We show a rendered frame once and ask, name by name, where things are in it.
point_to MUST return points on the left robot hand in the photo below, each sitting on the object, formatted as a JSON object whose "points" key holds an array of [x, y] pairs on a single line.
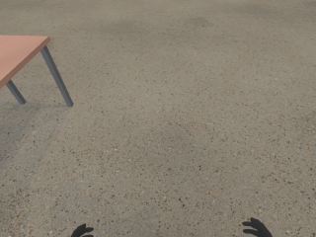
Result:
{"points": [[82, 229]]}

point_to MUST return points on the right robot hand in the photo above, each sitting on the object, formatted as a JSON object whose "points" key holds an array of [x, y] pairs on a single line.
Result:
{"points": [[261, 231]]}

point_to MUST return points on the table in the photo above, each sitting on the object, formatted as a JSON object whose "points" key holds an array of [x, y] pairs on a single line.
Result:
{"points": [[16, 52]]}

